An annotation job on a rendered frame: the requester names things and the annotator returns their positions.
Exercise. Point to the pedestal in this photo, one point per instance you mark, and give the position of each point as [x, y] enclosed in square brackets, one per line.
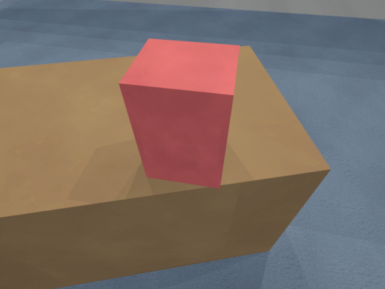
[76, 205]

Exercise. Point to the carton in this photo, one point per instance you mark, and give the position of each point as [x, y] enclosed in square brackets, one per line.
[179, 98]

